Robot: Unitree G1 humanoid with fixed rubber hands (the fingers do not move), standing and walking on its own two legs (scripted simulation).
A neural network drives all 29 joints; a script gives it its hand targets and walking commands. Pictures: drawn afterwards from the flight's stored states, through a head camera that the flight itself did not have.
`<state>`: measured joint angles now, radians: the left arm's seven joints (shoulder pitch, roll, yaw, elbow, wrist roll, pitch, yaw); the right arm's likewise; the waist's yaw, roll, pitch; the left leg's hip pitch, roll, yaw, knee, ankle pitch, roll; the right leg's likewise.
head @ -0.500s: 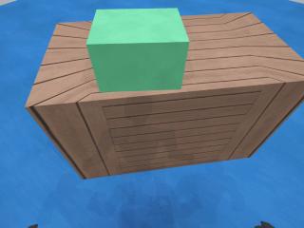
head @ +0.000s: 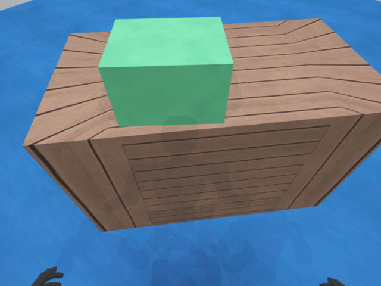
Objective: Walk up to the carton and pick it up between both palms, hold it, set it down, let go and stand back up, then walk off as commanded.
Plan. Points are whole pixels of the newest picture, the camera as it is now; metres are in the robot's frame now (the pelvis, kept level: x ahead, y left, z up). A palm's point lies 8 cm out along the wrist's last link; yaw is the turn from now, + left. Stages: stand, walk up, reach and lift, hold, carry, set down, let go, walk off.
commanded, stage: walk off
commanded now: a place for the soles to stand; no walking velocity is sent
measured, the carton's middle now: (169, 71) +0.69 +0.05 +0.06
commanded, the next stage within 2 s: stand in 0.36 s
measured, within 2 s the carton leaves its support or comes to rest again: neither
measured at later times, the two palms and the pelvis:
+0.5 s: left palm out of the picture +0.13 +0.31 -0.07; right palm out of the picture +0.08 -0.32 -0.08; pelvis -0.01 +0.00 +0.00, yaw +0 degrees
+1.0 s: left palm out of the picture +0.14 +0.31 -0.07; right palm out of the picture +0.10 -0.32 -0.08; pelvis +0.00 +0.00 +0.00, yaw +0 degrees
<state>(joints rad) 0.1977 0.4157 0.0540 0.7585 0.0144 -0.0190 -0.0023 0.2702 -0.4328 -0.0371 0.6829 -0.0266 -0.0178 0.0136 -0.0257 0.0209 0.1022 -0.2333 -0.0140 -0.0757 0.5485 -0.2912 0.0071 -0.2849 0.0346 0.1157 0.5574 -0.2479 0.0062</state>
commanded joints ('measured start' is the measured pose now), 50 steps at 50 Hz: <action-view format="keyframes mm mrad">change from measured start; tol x4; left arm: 1 -17 164 43 -41 -13 -10 10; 23 -119 168 18 -10 4 -22 -7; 50 -135 157 11 33 -6 -22 -4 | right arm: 1 -28 -179 -58 26 10 -12 -14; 50 -98 -146 -26 47 16 -26 -15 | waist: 1 34 -54 -173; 19 25 -19 -170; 22 23 -55 -113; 31 24 -41 -225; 50 30 -33 -195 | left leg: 1 2 140 -98 -82 298 60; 18 -10 102 -81 -120 86 52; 19 9 79 -93 -134 -49 53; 21 -13 71 -88 -147 -116 48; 24 6 77 -92 -149 -61 52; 30 78 85 -75 -107 179 39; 50 63 90 -71 -145 144 38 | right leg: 1 110 -91 81 -19 237 -83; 6 90 -127 123 -51 245 -102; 11 83 -102 112 -82 103 -84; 18 53 -112 125 -110 31 -84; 21 60 -104 128 -165 -137 -70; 24 44 -105 126 -166 -84 -67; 28 111 -113 108 -126 150 -69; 32 136 -113 91 -106 241 -65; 43 125 -103 87 -128 151 -57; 50 129 -107 91 -134 175 -57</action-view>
